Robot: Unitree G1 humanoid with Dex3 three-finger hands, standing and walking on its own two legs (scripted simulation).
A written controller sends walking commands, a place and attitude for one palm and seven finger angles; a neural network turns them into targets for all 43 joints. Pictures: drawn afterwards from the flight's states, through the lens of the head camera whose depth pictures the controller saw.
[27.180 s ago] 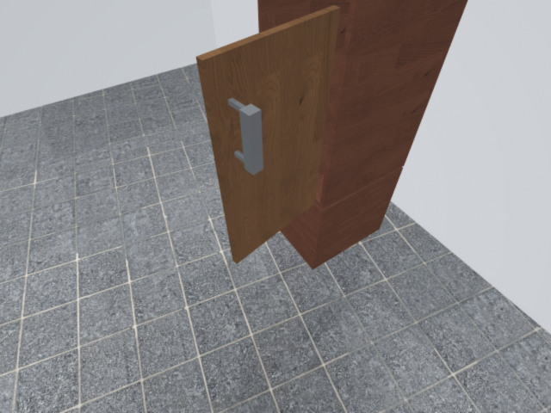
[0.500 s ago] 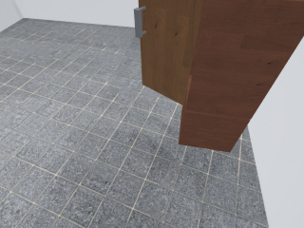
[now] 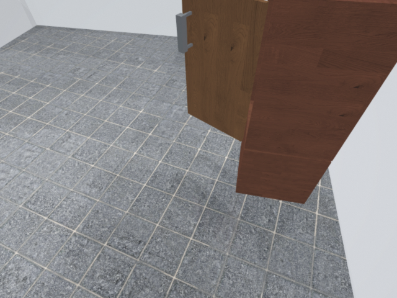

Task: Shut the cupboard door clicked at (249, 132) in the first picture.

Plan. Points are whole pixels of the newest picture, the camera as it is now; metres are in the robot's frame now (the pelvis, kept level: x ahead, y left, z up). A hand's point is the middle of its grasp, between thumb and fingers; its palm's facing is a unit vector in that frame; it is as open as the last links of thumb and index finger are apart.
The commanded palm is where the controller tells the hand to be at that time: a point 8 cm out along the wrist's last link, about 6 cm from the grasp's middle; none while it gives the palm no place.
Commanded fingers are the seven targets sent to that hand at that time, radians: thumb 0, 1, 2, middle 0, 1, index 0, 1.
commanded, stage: walk to a spot facing it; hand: left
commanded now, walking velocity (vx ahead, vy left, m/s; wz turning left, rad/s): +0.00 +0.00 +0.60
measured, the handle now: (186, 32) +1.00 +0.10 +0.09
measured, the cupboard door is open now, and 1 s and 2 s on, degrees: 62 62 62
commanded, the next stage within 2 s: none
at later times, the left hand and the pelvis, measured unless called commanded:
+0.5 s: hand out of the picture +0.00 +0.23 -0.18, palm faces +0.28 -0.92 -0.27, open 7.3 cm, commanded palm none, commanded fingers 0.00 0.90 0.90 -0.20 -0.30 -0.20 -0.30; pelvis -0.02 +0.00 -0.01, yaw +17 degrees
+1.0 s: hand out of the picture -0.10 +0.22 -0.19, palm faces +0.60 -0.75 -0.26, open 7.3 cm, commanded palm none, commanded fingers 0.00 0.90 0.90 -0.20 -0.30 -0.20 -0.30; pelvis -0.01 +0.01 -0.02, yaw +37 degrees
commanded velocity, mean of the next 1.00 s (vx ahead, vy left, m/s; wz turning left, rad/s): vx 0.10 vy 0.00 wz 0.59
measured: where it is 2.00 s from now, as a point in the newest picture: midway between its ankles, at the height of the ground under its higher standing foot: outside the picture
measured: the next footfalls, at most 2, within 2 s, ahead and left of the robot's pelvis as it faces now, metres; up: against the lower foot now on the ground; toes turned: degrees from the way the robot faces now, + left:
right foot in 0.60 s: +0.06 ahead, -0.12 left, +0.00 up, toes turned +20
left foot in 0.92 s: -0.06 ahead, +0.13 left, +0.00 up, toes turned +40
